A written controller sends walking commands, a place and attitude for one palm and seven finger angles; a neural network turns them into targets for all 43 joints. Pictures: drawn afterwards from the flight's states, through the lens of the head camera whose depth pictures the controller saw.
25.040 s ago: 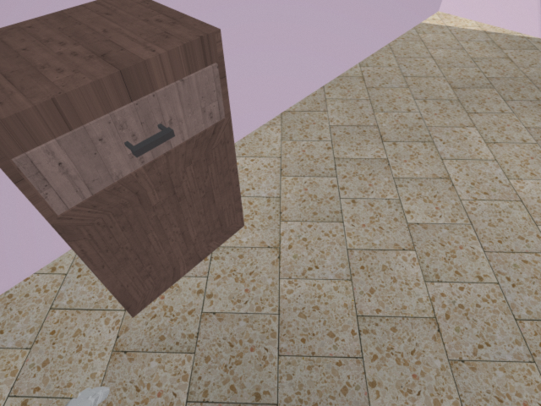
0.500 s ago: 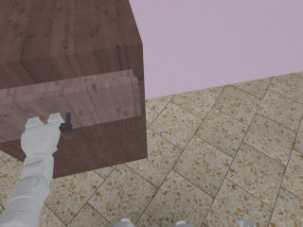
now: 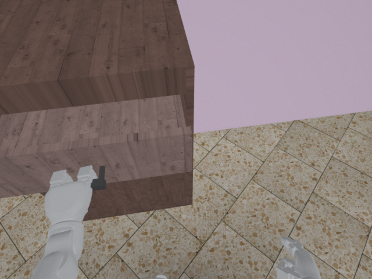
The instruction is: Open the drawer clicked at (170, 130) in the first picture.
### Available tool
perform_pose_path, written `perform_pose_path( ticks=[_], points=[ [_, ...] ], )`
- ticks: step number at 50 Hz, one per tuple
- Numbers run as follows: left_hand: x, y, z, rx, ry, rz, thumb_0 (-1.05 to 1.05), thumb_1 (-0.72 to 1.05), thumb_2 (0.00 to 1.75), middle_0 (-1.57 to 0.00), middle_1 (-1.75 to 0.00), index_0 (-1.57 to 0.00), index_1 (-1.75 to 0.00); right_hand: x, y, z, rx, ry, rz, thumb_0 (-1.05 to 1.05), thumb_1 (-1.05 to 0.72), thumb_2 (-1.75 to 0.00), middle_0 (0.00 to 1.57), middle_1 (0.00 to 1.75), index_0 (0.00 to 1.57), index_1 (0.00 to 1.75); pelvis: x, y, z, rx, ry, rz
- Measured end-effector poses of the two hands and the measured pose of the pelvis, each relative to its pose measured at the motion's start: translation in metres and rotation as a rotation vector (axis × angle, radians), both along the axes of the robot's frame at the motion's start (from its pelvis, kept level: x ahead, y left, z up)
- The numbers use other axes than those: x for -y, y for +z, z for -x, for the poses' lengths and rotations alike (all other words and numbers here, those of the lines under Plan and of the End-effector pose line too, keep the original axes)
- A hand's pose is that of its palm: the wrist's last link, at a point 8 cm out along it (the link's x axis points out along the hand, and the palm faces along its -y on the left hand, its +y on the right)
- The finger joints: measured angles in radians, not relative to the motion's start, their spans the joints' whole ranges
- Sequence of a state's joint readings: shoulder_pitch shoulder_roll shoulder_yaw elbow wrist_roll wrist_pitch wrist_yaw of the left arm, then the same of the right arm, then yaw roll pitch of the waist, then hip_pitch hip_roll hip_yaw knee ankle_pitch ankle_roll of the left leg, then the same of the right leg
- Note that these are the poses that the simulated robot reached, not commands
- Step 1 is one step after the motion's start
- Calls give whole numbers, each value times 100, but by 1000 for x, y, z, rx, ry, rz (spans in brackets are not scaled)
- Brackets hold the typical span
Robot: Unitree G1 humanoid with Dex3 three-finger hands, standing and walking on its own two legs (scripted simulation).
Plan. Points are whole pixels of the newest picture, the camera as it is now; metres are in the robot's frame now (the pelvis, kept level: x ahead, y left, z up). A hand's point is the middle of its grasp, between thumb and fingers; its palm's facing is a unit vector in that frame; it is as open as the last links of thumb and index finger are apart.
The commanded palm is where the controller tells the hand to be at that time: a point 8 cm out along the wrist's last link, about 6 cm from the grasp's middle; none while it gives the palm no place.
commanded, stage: pull the drawer open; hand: left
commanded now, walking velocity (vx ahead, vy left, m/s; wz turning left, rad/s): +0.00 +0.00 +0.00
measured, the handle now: (80, 179) +0.33 +0.28 -0.02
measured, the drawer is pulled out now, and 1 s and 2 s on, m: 0.12 0.30 0.30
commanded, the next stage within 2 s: open the thumb to release the handle in 0.88 s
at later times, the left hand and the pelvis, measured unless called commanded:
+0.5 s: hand (75, 238) +0.21 +0.25 -0.03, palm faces -0.06 -0.06 -1.00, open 6.0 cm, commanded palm +0.16 +0.25 +0.02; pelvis +0.00 -0.01 +0.00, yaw -2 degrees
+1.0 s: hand out of the picture +0.10 +0.23 -0.03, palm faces -0.11 -0.09 -0.99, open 6.1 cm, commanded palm +0.09 +0.23 +0.02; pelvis -0.01 -0.02 -0.02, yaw +0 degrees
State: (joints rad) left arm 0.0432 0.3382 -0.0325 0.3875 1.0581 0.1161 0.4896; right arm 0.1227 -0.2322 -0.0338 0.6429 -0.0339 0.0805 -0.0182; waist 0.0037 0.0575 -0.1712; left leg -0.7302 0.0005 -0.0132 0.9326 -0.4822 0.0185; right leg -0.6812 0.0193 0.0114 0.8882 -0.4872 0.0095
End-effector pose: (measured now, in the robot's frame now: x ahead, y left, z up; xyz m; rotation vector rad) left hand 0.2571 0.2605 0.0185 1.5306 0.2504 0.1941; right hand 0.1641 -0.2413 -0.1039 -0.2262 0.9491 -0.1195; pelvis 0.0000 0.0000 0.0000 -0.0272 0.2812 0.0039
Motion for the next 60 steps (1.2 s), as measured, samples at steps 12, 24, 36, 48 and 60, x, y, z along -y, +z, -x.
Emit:
perform_pose_path(
  ticks=[12, 24, 36, 48, 60],
  points=[
    [1, 3, 8, -46, -10, 13, 2, 73, 78, -27, -127, -36, -129, 9, 6, 15, 15, -31, -16, 1, -90, -90, 20, 30, 20, 30, 10, 3, 3, 11, -18, -7],
    [9, 3, 62, -31, -43, 23, 1, 74, 78, -26, -128, -34, -125, 35, 2, 32, -31, -60, 23, 1, -90, -90, 20, 30, 20, 30, 9, -3, -4, 0, -34, -8],
    [19, 4, 115, -43, -30, 41, 2, 72, 78, -26, -128, -35, -125, 1, 6, -23, 106, 60, -49, 1, -91, -90, 20, 30, 20, 30, 10, -10, 0, 16, -24, -10],
    [29, 7, 168, -77, -31, 59, 2, 72, 76, -25, -127, -35, -123, -21, 14, -48, 193, 170, -74, 1, -90, -90, 20, 30, 20, 30, 16, -16, 11, 32, -16, -14],
    [34, 2, 167, 27, 26, 16, 1, 56, 75, -37, -131, -37, -129, -6, -15, -19, 128, 158, -47, 1, -90, -90, 20, 30, 20, 30, 25, -27, 31, 37, 17, -22]
  ],
)
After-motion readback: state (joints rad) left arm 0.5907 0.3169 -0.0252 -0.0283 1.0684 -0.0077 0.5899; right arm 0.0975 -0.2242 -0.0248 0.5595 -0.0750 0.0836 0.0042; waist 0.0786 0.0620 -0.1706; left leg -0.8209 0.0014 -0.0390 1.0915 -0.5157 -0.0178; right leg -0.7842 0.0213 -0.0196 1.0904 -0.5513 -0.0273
